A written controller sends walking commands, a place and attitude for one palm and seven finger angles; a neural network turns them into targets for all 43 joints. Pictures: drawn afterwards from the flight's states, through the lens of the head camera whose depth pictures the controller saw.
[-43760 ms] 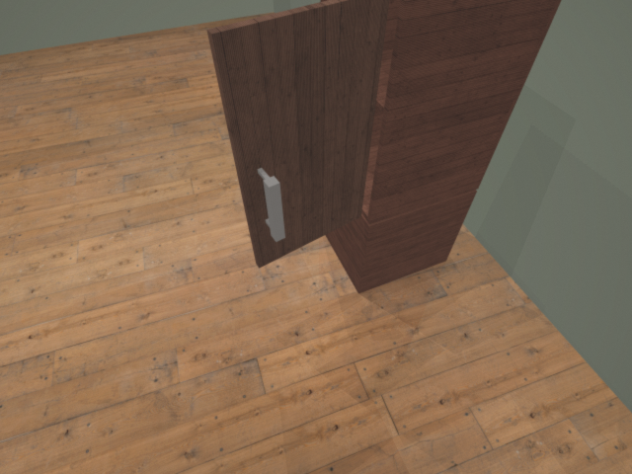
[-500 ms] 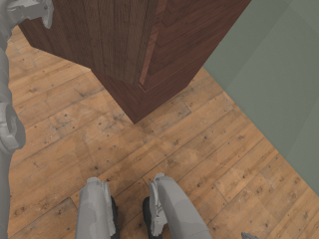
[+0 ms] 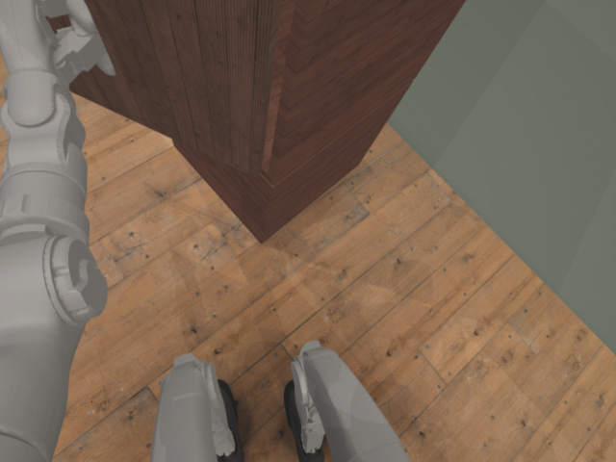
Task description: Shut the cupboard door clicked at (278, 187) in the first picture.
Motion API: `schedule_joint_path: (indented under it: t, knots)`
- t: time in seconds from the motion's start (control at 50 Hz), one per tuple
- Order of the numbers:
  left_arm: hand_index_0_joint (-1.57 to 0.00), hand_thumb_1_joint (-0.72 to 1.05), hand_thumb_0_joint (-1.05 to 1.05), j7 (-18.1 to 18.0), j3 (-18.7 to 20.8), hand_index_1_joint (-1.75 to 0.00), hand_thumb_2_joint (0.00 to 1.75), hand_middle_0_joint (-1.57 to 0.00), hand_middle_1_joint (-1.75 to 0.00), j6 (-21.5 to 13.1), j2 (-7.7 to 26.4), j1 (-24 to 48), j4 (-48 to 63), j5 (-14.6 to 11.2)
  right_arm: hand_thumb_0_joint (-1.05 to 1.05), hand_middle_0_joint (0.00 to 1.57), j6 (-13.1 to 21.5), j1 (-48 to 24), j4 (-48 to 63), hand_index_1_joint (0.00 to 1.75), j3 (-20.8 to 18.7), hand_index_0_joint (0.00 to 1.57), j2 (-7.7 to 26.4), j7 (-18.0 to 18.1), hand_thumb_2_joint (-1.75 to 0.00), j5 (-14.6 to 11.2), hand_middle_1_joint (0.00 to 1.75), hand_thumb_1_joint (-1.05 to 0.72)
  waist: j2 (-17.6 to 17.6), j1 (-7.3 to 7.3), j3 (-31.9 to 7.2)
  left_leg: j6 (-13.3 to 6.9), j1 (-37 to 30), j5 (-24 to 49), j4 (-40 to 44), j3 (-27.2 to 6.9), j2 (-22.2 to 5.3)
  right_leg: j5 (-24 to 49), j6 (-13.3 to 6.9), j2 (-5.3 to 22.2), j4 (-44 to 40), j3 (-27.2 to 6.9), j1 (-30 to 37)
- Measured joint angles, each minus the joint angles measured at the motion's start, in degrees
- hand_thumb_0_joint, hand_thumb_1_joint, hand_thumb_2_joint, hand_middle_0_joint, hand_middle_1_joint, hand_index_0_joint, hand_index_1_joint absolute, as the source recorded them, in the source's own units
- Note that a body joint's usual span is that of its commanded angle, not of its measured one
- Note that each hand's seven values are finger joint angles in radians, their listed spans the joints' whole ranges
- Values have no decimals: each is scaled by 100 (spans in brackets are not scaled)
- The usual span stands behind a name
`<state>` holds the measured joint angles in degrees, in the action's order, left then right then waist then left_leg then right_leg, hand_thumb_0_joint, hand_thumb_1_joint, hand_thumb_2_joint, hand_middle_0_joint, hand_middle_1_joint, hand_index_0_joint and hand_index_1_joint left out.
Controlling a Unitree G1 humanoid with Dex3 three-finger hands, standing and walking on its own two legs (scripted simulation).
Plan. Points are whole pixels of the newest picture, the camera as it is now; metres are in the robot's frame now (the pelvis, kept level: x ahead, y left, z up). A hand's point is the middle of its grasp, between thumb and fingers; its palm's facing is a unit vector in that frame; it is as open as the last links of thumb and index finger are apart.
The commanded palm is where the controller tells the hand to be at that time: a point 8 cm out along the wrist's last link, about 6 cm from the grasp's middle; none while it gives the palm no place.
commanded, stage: pull the fist back off the door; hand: left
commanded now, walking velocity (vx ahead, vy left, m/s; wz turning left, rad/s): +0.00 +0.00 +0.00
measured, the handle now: out of the picture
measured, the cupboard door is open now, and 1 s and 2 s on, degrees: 24 24 24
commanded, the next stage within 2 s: draw the hand back to the body in 0.50 s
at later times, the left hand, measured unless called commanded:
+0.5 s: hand (109, 108) +0.51 +0.14 +0.05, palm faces +0.10 -0.99 -0.04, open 3.1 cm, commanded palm +0.48 +0.18 +0.06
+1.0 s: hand (9, 148) +0.42 +0.18 +0.14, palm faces +0.13 -0.99 -0.05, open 3.1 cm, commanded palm +0.37 +0.22 +0.15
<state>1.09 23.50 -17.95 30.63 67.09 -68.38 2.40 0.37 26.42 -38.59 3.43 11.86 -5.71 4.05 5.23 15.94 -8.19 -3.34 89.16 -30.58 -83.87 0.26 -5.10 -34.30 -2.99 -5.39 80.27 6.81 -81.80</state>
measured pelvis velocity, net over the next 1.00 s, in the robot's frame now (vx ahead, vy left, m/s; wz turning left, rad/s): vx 0.03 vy -0.01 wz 0.09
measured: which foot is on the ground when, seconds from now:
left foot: down 0.00-1.00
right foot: down 0.00-1.00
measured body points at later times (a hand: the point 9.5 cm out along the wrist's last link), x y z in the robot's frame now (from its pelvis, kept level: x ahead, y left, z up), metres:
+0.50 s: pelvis +0.02 -0.02 +0.02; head +0.17 +0.01 +0.44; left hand +0.50 +0.19 +0.06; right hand +0.09 -0.28 -0.10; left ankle +0.05 +0.09 -0.57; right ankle +0.02 -0.10 -0.57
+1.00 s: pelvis +0.03 -0.01 +0.09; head +0.11 -0.01 +0.53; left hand +0.40 +0.23 +0.15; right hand +0.10 -0.26 -0.04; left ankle +0.05 +0.09 -0.57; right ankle +0.02 -0.10 -0.57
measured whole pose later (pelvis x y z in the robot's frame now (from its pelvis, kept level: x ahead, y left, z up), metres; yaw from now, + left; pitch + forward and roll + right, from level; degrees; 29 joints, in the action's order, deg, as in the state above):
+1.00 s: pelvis +0.03 -0.01 +0.09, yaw +5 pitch +19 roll -1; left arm 3.9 10.1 -25.6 14.2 22.8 -38.8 -9.7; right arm -3.8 20.1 -36.3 0.0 13.5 -1.1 -2.5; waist 2.8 4.3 -8.7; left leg -1.8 54.6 -25.4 -61.3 2.5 -1.9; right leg -30.4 -3.5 -3.4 60.6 3.8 -49.0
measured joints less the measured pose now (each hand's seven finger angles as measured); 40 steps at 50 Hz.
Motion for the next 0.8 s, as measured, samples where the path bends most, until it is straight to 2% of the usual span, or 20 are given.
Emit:
schedule_joint_path:
  t: [0.08, 0.14, 0.26, 0.38, 0.5, 0.68, 0.74, 0.8]
  knots:
    - [-130, 90, 2, 28, -4, -150, 90, -130, -150, -276, -129, -360, -91, -109, 0, 20, -82, 60, -6, 30, -77, 20, 76, -9, -90, -36, 30, -91, -14, -100, -63, 37, -374, -26, 206, 41, 5, -23, -20, -9, -181, -54, 343]
    - [-130, 90, 2, 59, -148, -150, 90, -130, -150, -461, -272, -623, -81, -221, 0, 20, -155, 13, -15, 30, -163, 20, 141, -11, -90, -70, 30, -91, -48, -192, -113, 67, -573, -41, 304, 39, 36, -60, -42, 11, -258, -57, 539]
    - [-130, 90, 1, 94, -517, -150, 90, -130, -150, -808, -762, -1251, 313, -451, 0, 20, -279, -295, 13, 30, -378, 20, 261, 0, -90, -139, 30, -91, -157, -404, -182, 113, -849, -41, 442, 24, 127, -126, -79, 84, -334, -41, 816]
    - [-130, 90, 1, -47, -780, -150, 90, -130, -150, -1077, -1219, -1678, 474, -445, 0, 20, -353, -765, 103, 30, -494, 20, 341, 36, -90, -172, 30, -91, -246, -573, -229, 141, -1022, -30, 499, 17, 194, -173, -104, 143, -331, -30, 984]
    - [-131, 90, 2, -159, -921, -150, 90, -130, -150, -1354, -1396, -1881, 507, -402, 0, 20, -390, -1142, 189, 30, -508, 20, 303, 68, -90, -191, 30, -91, -270, -684, -268, 160, -1112, -34, 472, 38, 219, -215, -123, 173, -242, -45, 1048]
    - [-131, 89, 2, -74, -832, -150, 90, -130, -150, -1315, -1240, -1629, 276, -462, 0, 20, -444, -1227, 193, 30, -392, 20, 155, 125, -90, -222, 30, -91, -223, -687, -277, 180, -1006, -20, 339, 20, 210, -224, -153, 172, -81, -20, 935]
    - [-130, 90, 2, 43, -782, -150, 90, -130, -150, -1242, -1305, -2090, 966, -605, 0, 20, -526, -1082, 215, 30, -429, 20, 116, 128, -90, -307, 30, -91, -184, -754, -225, 177, -1227, 5, 488, 100, 191, -175, -144, 155, -203, -108, 1106]
    - [-130, 90, 2, 160, -888, -150, 90, -130, -150, -1011, -1447, -2774, 1688, -794, 0, 20, -615, -884, 231, 30, -428, 20, 95, 155, -90, -438, 30, -91, -152, -892, -157, 162, -1710, 96, 870, 206, 197, -62, -115, 152, -542, -228, 1528]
